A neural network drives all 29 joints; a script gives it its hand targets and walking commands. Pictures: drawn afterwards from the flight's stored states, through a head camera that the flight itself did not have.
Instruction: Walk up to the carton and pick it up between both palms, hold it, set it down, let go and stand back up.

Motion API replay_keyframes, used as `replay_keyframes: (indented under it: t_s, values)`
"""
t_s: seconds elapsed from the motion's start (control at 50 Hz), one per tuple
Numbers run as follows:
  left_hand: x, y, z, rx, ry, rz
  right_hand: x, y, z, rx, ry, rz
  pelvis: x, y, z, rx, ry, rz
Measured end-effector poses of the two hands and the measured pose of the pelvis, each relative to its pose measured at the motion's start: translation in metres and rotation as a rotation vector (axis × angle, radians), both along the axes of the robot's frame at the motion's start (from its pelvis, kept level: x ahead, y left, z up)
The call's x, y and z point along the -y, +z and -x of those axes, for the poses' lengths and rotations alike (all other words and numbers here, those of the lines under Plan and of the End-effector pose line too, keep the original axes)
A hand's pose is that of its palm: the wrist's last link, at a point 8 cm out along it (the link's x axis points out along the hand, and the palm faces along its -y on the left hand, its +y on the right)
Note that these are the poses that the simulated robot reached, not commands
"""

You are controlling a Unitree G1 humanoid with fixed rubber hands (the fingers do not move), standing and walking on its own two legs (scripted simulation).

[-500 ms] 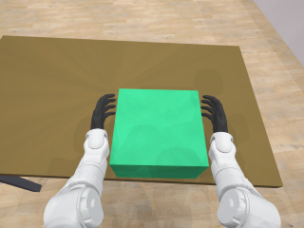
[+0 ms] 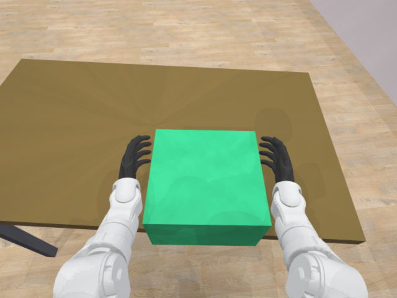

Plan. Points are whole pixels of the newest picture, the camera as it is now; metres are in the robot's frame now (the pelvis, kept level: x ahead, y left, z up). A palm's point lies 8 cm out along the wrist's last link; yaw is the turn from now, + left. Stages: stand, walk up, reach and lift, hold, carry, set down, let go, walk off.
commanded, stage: reach and lift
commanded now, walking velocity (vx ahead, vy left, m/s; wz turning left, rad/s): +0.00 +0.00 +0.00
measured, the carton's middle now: (204, 186) +0.38 -0.01 -0.05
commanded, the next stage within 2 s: none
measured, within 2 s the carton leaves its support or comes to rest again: neither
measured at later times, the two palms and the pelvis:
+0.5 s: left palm (118, 159) +0.39 +0.17 +0.05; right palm (280, 162) +0.39 -0.16 +0.05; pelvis +0.02 +0.01 +0.01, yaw +1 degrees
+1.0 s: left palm (95, 155) +0.35 +0.18 +0.12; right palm (288, 157) +0.36 -0.14 +0.12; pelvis +0.00 +0.01 +0.01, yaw +2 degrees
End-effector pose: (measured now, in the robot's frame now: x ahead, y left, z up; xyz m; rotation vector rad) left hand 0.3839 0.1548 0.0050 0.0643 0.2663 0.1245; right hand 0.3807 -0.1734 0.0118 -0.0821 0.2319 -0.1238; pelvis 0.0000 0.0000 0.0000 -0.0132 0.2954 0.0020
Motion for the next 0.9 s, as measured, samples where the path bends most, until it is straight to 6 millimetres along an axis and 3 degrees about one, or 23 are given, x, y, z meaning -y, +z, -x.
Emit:
replay_keyframes:
  t_s: [0.24, 0.48, 0.66, 0.9]
  values:
    - [0.0, 0.03, -0.007, 0.045, -0.01, 0.005, 0.0, 0.029, -0.003, 0.044, -0.015, -0.009, -0.001, 0.003, -0.002, 0.065, 0.0, -0.003]
    - [-0.014, 0.041, -0.005, 0.045, 0.003, 0.007, -0.014, 0.039, -0.004, 0.04, -0.007, -0.035, -0.006, 0.006, -0.016, 0.14, 0.009, -0.002]
    - [-0.018, 0.075, -0.005, 0.085, 0.014, 0.008, -0.018, 0.073, -0.008, 0.076, 0.004, -0.046, -0.007, 0.007, -0.019, 0.203, 0.024, -0.002]
    - [-0.023, 0.101, 0.02, 0.061, 0.016, -0.007, -0.023, 0.096, 0.014, 0.062, 0.011, -0.051, -0.007, 0.007, -0.012, 0.309, 0.032, -0.008]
